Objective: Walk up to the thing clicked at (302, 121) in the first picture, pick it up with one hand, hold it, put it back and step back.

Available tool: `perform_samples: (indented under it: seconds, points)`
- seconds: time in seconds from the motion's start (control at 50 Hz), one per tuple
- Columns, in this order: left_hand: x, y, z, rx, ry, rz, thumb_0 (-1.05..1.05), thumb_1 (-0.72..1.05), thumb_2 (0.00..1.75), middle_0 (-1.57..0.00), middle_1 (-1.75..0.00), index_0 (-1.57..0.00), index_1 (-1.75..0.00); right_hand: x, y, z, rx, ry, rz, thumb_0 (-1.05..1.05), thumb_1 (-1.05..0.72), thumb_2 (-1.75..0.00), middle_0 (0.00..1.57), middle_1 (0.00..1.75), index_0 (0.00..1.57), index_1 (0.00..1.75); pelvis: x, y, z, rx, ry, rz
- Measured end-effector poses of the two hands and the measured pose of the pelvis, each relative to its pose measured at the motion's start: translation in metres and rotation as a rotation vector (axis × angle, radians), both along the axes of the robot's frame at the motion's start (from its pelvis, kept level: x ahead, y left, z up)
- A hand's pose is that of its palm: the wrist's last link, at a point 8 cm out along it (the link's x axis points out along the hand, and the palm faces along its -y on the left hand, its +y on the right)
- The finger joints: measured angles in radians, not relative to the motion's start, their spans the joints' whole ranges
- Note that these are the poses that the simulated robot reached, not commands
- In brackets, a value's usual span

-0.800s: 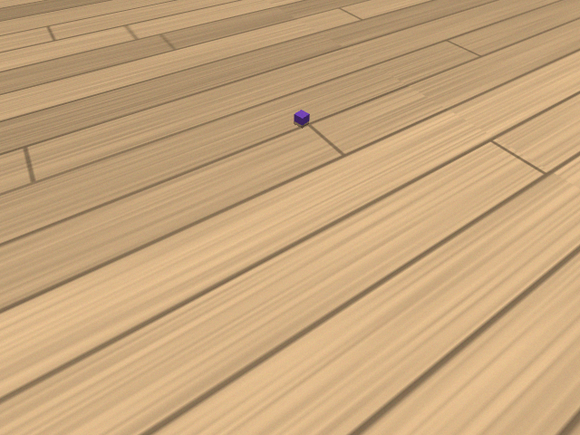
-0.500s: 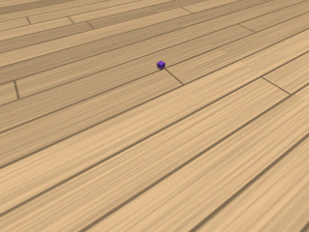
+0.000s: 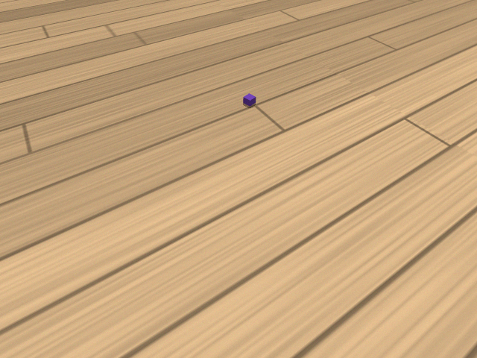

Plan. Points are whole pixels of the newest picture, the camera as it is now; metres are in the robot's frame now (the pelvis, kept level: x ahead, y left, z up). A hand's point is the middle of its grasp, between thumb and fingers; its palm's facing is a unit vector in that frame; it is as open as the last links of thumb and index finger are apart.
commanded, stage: stand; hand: left
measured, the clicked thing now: (249, 99) +1.89 +0.01 -0.76
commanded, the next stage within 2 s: walk up in 0.32 s
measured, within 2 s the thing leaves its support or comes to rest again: neither
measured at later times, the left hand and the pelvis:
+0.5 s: hand out of the picture +0.10 +0.26 -0.15, palm faces -0.17 -0.92 -0.36, open 7.4 cm; pelvis +0.02 -0.01 -0.01, yaw -7 degrees
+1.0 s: hand (165, 274) +0.30 +0.19 -0.14, palm faces -0.25 -0.88 -0.40, open 7.4 cm; pelvis +0.22 -0.08 -0.01, yaw -17 degrees
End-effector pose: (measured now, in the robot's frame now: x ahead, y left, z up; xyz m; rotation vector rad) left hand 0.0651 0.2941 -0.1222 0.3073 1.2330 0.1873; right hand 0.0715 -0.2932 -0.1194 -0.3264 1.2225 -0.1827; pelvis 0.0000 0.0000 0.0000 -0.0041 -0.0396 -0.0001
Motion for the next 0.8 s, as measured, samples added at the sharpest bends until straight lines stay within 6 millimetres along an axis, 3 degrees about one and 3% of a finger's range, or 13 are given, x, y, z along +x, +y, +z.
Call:
perform_samples:
  seconds: [0.32,0.42,0.5,0.58,0.64,0.72,0.8]
  points:
    - [-0.001,0.0,0.001,0.002,0.002,0.003,0.01,0.9,0.89,-0.2,-0.3,-0.21,-0.3,0.001,-0.001,0.0,-0.001,0.001,0.004,0.01,-0.9,-0.89,0.2,0.3,0.2,0.3,0.0,-0.001,0.0,0.0,0.0,0.002]
    - [0.003,0.008,0.002,0.0,0.023,-0.047,0.01,0.9,0.89,-0.2,-0.3,-0.21,-0.3,0.006,-0.014,0.005,0.013,-0.1,-0.047,0.01,-0.9,-0.89,0.2,0.3,0.2,0.3,0.008,0.0,-0.005,0.017,0.028,-0.07]
    - [0.035,0.01,0.01,0.041,0.049,-0.134,0.01,0.9,0.89,-0.2,-0.3,-0.21,-0.3,-0.004,-0.037,0.006,-0.007,-0.147,-0.119,0.01,-0.9,-0.89,0.2,0.3,0.2,0.3,0.018,-0.008,-0.007,0.018,0.03,-0.12]
    - [0.087,-0.003,0.025,0.06,-0.019,-0.194,0.01,0.9,0.89,-0.2,-0.3,-0.2,-0.3,-0.021,-0.064,0.002,-0.011,-0.087,-0.172,0.01,-0.9,-0.89,0.2,0.3,0.2,0.3,0.041,-0.026,-0.007,0.022,0.02,-0.149]
    - [0.126,-0.018,0.03,0.091,-0.084,-0.23,0.01,0.9,0.89,-0.2,-0.3,-0.2,-0.3,-0.018,-0.09,-0.012,-0.011,-0.065,-0.212,0.01,-0.9,-0.89,0.2,0.3,0.2,0.3,0.065,-0.045,-0.017,0.029,0.005,-0.184]
    - [0.16,-0.037,0.026,0.132,-0.172,-0.218,0.01,0.9,0.89,-0.2,-0.3,-0.2,-0.3,0.01,-0.115,-0.032,-0.011,-0.052,-0.217,0.01,-0.9,-0.9,0.2,0.3,0.2,0.3,0.093,-0.066,-0.034,-0.018,-0.012,-0.191]
    - [0.168,-0.054,0.03,0.111,-0.137,-0.205,0.01,0.9,0.89,-0.2,-0.3,-0.21,-0.3,0.062,-0.114,-0.02,0.031,-0.11,-0.196,0.02,-0.91,-0.9,0.19,0.3,0.19,0.29,0.124,-0.075,-0.02,-0.027,-0.026,-0.228]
